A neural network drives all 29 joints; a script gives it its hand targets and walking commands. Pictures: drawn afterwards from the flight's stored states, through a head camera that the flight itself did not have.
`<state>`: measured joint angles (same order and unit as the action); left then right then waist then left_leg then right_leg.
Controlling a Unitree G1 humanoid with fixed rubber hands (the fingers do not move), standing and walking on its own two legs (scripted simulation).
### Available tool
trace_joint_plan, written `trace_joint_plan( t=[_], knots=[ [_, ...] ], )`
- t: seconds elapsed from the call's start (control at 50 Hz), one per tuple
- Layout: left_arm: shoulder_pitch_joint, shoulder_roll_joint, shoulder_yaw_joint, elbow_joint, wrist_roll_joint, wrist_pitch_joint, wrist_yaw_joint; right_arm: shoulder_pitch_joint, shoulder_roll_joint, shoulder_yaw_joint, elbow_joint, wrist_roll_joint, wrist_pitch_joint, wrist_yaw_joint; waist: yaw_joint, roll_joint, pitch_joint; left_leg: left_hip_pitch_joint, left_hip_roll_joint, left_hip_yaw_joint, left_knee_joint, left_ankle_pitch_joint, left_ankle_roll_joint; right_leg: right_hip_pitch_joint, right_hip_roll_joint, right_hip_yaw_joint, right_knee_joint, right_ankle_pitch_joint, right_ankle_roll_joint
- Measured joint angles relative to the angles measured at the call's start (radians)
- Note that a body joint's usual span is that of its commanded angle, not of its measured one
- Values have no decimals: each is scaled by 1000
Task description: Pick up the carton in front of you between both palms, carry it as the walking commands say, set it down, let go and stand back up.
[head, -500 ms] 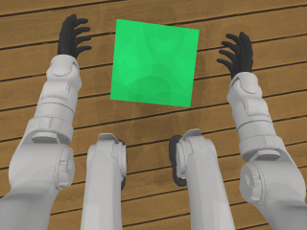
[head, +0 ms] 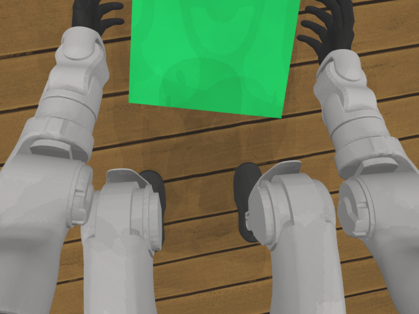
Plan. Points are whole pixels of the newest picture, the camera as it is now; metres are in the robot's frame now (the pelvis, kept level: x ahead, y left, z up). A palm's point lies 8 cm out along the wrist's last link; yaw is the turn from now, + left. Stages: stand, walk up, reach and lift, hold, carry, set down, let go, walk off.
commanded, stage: reach and lift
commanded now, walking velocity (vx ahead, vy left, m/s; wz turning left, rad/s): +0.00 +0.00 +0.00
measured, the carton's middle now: (207, 51) +0.50 -0.01 -0.25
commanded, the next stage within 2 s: none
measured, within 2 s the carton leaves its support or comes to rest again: leaves its support in 0.66 s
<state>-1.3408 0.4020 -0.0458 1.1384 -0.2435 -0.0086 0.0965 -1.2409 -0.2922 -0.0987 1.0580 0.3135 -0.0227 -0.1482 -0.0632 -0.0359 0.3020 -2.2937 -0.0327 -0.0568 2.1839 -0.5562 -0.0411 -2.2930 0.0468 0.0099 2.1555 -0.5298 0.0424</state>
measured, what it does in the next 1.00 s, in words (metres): stands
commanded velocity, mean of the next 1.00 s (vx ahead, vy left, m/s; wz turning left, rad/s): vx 0.00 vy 0.00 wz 0.00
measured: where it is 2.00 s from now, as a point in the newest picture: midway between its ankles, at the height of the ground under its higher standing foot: (201, 219)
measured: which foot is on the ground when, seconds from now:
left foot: down 0.00-1.00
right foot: down 0.00-1.00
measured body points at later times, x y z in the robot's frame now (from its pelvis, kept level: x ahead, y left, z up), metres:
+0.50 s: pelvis +0.00 +0.00 +0.01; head +0.37 +0.01 +0.27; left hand +0.54 +0.13 -0.19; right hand +0.52 -0.17 -0.18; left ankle +0.11 +0.13 -0.34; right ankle +0.12 -0.12 -0.34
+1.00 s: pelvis +0.00 +0.00 +0.04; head +0.27 +0.01 +0.40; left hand +0.52 +0.14 -0.04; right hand +0.50 -0.17 -0.04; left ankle +0.11 +0.13 -0.34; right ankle +0.12 -0.13 -0.34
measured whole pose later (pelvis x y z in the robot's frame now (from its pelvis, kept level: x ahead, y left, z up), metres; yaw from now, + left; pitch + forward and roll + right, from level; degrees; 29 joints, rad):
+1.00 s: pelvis +0.00 +0.00 +0.04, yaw +1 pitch +39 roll +0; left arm -1.16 0.13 0.24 0.94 0.03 0.22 0.10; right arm -1.05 -0.06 -0.42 0.77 -0.02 0.23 -0.14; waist -0.03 0.01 -0.05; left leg -2.20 -0.10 -0.07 2.05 -0.55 -0.06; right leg -2.20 0.11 0.07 2.04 -0.53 0.08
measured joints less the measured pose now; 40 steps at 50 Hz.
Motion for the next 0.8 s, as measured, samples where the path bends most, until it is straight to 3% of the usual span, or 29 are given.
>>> trace_joint_plan(
  t=[0.28,0.4,0.46,0.56,0.6,0.66,0.72,0.8],
  knots=[
    [-33,-65,25,68,17,-16,1,-13,35,-5,31,-45,-22,0,11,38,-54,-9,1,12,-24,-4,10,-8,-3,10,-22,-7,6],
    [-41,-92,4,72,14,-30,24,-48,58,34,52,-39,-30,2,0,33,-49,-11,-1,11,-33,3,9,-11,0,12,-30,0,7],
    [-77,-104,22,102,43,-20,38,-79,62,8,83,-44,-30,-34,4,34,-44,-13,-7,9,-38,9,7,-11,-3,11,-34,2,7],
    [-123,-117,29,155,74,-3,44,-95,79,-79,107,-86,-17,-40,10,18,-49,-18,-16,4,-32,10,3,-16,3,12,-27,3,7],
    [-114,-129,55,141,102,15,48,-88,76,-99,91,-103,5,-31,17,19,-51,-17,-18,3,-21,6,1,-15,7,13,-17,-1,9],
    [-78,-120,21,85,75,46,39,-70,90,-114,53,-117,36,-34,6,10,-55,-10,-23,9,-9,-3,-2,-12,14,24,1,-10,14],
    [-38,-128,14,17,53,70,49,-17,91,-105,-41,-90,71,-43,10,4,-71,-3,-31,6,0,-6,-10,-8,27,32,12,-13,20],
    [14,-146,54,-61,79,109,48,44,113,-132,-134,-108,113,-48,22,13,-108,13,-42,-2,-9,-2,-20,7,44,38,1,-7,31]
  ],
)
